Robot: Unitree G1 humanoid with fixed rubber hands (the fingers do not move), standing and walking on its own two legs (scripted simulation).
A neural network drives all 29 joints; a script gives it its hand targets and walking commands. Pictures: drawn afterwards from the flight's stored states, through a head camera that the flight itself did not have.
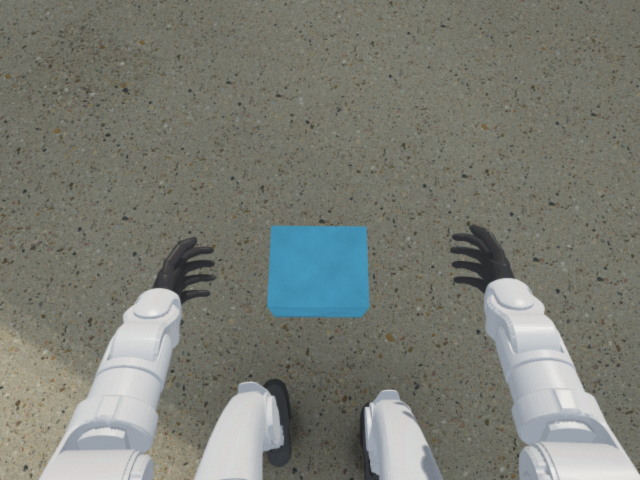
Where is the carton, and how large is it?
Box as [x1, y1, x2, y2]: [267, 226, 368, 317]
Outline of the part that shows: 271,226 267,306 274,316 361,317 368,308 366,226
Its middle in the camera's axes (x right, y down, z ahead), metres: +0.00 +0.08 +1.05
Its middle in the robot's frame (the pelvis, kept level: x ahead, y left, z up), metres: +0.50 +0.01 -0.61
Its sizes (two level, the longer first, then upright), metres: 0.245 0.208 0.176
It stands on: the floor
